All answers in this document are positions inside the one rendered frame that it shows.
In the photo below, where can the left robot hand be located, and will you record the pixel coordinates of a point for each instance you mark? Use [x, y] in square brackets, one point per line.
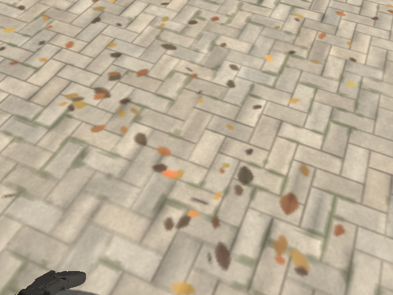
[51, 283]

